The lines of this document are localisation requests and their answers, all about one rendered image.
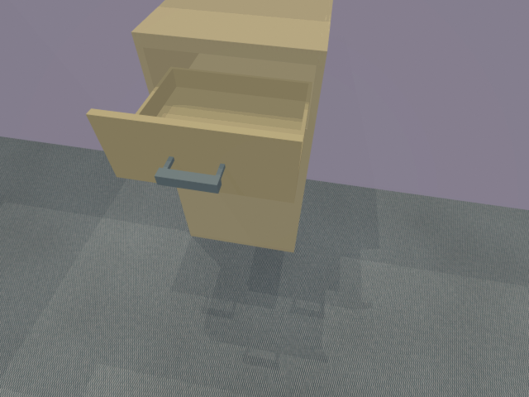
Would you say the cabinet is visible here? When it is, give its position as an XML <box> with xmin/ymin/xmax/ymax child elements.
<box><xmin>131</xmin><ymin>0</ymin><xmax>333</xmax><ymax>253</ymax></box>

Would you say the handle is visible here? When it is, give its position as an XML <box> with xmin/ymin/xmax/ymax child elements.
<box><xmin>155</xmin><ymin>156</ymin><xmax>226</xmax><ymax>194</ymax></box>

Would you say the drawer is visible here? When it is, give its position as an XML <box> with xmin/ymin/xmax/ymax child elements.
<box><xmin>86</xmin><ymin>67</ymin><xmax>312</xmax><ymax>203</ymax></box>

